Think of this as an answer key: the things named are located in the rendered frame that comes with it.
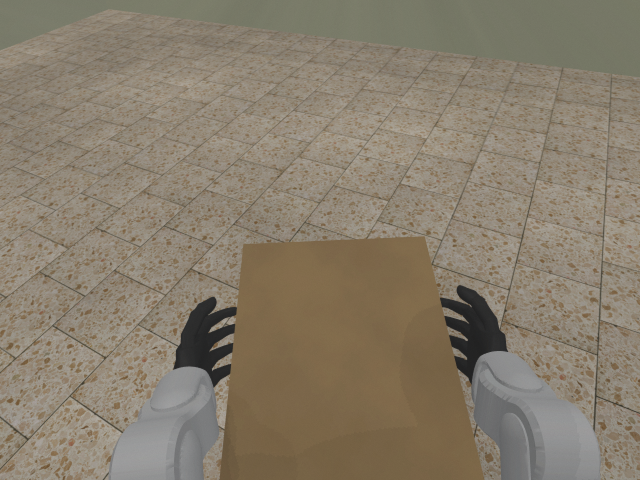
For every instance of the carton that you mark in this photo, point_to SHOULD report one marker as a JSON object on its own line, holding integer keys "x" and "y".
{"x": 342, "y": 367}

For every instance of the robot right hand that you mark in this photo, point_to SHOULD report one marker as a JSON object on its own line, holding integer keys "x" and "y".
{"x": 482, "y": 329}

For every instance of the right robot forearm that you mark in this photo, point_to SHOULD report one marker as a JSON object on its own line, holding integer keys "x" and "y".
{"x": 540, "y": 437}

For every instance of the robot left hand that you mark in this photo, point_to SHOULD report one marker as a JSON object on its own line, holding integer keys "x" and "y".
{"x": 196, "y": 341}

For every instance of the left robot forearm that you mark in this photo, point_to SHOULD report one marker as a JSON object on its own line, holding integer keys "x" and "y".
{"x": 176, "y": 428}

